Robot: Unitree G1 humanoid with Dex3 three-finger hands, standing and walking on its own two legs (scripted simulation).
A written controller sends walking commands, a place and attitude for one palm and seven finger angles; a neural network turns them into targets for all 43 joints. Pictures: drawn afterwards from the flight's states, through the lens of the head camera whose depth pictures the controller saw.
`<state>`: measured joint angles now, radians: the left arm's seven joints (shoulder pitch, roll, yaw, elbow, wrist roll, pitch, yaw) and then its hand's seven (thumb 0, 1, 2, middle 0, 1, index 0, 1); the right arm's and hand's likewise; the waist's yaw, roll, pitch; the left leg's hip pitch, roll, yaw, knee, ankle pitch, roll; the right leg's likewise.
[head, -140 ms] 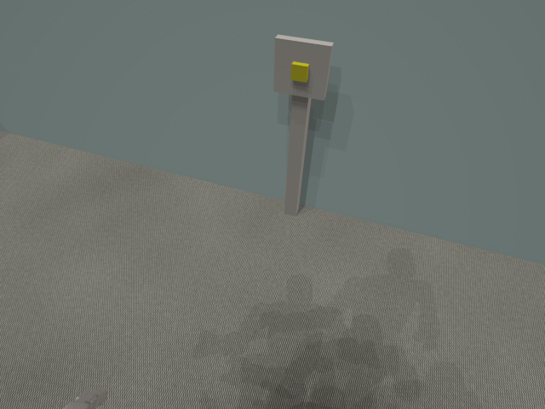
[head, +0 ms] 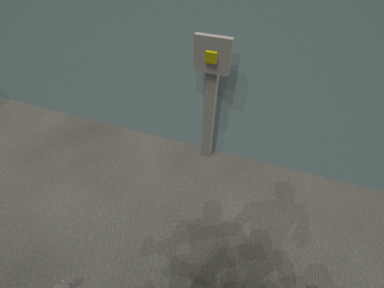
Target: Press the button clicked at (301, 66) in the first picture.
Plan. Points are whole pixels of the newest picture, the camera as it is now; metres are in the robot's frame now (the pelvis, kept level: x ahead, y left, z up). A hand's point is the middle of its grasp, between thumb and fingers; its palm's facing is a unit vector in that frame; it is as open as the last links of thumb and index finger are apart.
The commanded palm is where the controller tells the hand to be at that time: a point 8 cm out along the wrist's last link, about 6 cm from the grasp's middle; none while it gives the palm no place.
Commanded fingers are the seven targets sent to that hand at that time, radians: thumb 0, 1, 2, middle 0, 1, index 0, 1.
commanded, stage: stand and wait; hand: left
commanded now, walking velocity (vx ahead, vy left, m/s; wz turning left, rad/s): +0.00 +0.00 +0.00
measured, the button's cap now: (211, 57) +1.09 -0.03 -0.02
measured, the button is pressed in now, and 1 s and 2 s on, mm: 0 0 0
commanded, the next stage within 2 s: look at it before walking up in 0.68 s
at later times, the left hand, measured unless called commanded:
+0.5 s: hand out of the picture +0.04 +0.22 -0.15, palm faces -0.02 -0.94 -0.33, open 7.4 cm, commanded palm none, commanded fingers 0.00 0.90 0.90 -0.20 -0.30 -0.20 -0.30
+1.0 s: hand out of the picture +0.05 +0.22 -0.15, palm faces -0.03 -0.94 -0.33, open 7.4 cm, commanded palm none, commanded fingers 0.00 0.90 0.90 -0.20 -0.30 -0.20 -0.30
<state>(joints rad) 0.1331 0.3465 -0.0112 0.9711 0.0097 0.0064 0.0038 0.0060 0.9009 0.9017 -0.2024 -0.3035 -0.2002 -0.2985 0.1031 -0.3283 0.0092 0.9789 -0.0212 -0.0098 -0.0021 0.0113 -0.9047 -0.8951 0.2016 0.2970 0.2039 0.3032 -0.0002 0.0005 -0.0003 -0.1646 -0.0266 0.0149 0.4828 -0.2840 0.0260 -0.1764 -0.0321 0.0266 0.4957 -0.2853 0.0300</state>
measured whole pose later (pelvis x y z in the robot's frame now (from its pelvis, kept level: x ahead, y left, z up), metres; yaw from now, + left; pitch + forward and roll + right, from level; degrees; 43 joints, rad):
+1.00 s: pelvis -0.02 -0.03 +0.01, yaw +0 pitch -2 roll +0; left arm 0.16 0.33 0.00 1.09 0.01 -0.01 0.00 0.00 0.90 0.90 -0.20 -0.30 -0.20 -0.30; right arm 0.15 -0.32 0.01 1.12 -0.02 -0.01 0.00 0.01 -0.91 -0.90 0.20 0.30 0.20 0.30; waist -0.01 0.00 0.02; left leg -0.16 0.01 0.01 0.38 -0.19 -0.02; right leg -0.17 0.01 0.02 0.40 -0.20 -0.01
